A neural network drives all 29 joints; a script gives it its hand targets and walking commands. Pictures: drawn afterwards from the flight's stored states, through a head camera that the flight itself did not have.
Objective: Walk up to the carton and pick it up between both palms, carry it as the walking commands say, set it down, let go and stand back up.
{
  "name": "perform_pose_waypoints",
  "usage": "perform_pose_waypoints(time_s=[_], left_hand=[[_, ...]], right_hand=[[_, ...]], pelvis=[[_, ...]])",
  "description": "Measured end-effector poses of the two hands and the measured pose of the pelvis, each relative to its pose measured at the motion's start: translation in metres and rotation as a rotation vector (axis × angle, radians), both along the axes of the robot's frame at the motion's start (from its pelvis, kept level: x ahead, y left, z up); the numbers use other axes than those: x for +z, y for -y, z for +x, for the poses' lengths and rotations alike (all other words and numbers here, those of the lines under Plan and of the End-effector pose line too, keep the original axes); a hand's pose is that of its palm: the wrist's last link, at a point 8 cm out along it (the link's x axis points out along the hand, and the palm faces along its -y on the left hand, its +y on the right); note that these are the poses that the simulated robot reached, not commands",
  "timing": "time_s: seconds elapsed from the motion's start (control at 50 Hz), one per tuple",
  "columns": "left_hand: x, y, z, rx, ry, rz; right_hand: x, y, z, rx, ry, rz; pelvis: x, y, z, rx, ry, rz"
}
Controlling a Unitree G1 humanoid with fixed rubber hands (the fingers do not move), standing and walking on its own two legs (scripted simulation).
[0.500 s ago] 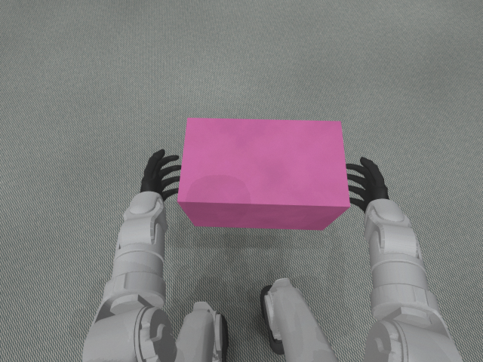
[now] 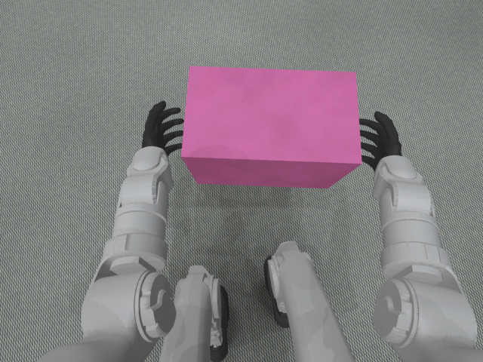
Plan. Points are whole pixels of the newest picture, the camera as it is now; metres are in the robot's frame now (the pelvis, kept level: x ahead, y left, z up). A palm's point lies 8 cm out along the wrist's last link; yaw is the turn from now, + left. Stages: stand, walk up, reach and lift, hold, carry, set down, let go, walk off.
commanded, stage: set down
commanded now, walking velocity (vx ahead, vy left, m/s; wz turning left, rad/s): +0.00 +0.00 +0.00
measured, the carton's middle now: (266, 134) +0.51 -0.12 -0.17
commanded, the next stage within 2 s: none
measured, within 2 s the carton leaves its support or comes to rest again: neither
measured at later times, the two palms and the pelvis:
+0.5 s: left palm (172, 155) +0.50 +0.08 -0.17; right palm (358, 163) +0.42 -0.29 -0.18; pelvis -0.01 -0.01 -0.06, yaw +2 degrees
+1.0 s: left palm (183, 159) +0.52 +0.07 -0.25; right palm (345, 168) +0.44 -0.30 -0.27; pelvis -0.03 -0.01 -0.13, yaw +1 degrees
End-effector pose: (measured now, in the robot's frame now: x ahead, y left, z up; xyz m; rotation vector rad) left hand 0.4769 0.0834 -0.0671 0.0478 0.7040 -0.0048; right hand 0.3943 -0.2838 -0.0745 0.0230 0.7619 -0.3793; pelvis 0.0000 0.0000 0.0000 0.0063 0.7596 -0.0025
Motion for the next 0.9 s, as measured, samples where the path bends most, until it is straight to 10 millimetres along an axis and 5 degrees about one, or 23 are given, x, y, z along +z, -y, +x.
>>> perform_pose_waypoints(time_s=[0.22,0.46,0.72,0.9], left_hand=[[-0.043,0.010,0.012,-0.007,-0.026,-0.008],[-0.097,0.004,0.023,0.012,-0.026,0.032],[-0.127,0.023,0.027,-0.030,-0.011,0.007],[-0.167,0.018,0.033,-0.034,-0.036,0.044]], right_hand=[[-0.032,0.012,0.011,0.033,-0.024,0.002],[-0.100,0.004,0.028,0.024,-0.031,0.005],[-0.118,0.024,0.025,0.022,-0.020,-0.030],[-0.171,0.020,0.034,0.048,-0.043,-0.008]], pelvis=[[-0.026,0.006,-0.007,0.000,-0.029,0.006],[-0.060,0.013,-0.006,0.003,-0.074,0.023],[-0.092,0.016,-0.019,0.005,-0.064,0.013],[-0.117,0.011,-0.030,-0.008,-0.024,0.023]])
